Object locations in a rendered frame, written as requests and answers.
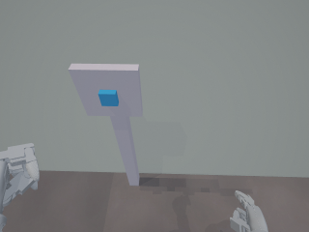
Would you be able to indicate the robot left hand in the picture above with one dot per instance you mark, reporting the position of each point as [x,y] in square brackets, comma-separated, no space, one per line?
[21,162]

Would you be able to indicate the button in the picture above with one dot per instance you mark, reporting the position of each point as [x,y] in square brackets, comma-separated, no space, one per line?
[108,97]

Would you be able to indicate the robot right hand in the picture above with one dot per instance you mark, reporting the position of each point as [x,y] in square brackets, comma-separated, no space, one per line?
[250,219]

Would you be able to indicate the panel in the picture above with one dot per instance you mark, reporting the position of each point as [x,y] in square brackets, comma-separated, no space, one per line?
[88,79]

